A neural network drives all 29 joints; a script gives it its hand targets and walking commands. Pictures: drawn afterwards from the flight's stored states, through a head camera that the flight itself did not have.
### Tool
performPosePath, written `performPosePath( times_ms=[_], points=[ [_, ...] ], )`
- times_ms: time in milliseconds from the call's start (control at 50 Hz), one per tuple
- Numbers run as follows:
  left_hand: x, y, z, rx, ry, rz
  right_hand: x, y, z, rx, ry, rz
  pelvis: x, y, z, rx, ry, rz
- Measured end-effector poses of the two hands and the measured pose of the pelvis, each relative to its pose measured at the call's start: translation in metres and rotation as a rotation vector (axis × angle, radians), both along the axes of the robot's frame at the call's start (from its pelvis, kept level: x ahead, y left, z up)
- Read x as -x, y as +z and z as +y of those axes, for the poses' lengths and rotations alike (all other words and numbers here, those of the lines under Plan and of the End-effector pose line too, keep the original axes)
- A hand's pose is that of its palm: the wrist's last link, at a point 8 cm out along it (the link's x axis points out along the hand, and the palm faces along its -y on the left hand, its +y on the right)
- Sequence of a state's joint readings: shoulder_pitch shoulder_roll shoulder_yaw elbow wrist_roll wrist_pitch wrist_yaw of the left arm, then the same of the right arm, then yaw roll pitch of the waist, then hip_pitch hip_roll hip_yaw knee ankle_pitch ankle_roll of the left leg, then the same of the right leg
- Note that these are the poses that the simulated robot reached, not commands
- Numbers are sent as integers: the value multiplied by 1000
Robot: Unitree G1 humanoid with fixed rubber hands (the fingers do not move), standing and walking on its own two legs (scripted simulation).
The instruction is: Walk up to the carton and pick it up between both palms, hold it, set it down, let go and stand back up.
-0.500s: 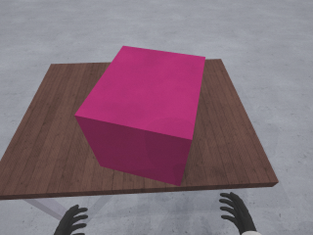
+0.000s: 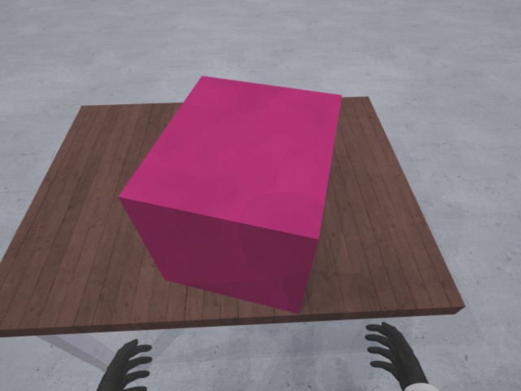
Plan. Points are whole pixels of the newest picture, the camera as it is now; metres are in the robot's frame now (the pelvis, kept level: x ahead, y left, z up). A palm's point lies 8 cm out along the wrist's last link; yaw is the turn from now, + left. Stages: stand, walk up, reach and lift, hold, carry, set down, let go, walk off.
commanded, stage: let go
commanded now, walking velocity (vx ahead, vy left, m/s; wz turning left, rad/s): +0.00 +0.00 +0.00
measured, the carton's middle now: (249, 191) +0.43 +0.01 +0.04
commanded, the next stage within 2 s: stand in 0.10 s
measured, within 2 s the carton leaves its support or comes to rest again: neither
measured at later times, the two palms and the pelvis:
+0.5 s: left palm out of the picture +0.13 +0.25 -0.08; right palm out of the picture +0.10 -0.28 -0.09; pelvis +0.00 +0.00 +0.00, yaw +0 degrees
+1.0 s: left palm out of the picture +0.08 +0.26 -0.09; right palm out of the picture +0.06 -0.28 -0.10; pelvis -0.02 -0.01 +0.00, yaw +0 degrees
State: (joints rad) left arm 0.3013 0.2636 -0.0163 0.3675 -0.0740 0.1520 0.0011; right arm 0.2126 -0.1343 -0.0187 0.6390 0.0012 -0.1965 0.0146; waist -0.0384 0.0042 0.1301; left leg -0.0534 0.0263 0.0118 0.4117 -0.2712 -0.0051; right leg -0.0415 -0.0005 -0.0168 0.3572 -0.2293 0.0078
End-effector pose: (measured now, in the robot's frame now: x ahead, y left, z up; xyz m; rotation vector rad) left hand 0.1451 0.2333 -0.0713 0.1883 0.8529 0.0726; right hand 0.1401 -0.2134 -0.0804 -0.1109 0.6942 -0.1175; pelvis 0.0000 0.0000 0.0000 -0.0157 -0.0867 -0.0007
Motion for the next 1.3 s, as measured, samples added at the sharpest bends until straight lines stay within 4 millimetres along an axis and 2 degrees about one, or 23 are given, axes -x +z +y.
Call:
performPosePath(
  times_ms=[180,360,460,740,940,1080,1300],
  points=[
    [-5,-1,0,-18,-7,-14,0,-5,-6,18,18,46,-1,0,-1,0,-1,9],
    [7,-8,13,-58,-13,-2,29,-10,-51,136,10,223,-2,0,0,0,0,13],
    [15,-11,18,-75,-10,21,40,-10,-64,164,7,252,-1,0,-1,-1,0,12],
    [43,-15,24,-99,11,77,55,-14,-66,146,3,254,11,1,-4,-6,0,3],
    [62,-18,27,-109,21,115,73,-19,-67,136,-3,282,19,1,-6,-7,0,-5],
    [67,-18,26,-110,21,123,82,-23,-68,131,-6,306,22,1,-7,-9,0,-8],
    [69,-19,27,-113,23,137,84,-25,-69,130,-7,320,22,2,-7,-9,0,-7]
  ],
)
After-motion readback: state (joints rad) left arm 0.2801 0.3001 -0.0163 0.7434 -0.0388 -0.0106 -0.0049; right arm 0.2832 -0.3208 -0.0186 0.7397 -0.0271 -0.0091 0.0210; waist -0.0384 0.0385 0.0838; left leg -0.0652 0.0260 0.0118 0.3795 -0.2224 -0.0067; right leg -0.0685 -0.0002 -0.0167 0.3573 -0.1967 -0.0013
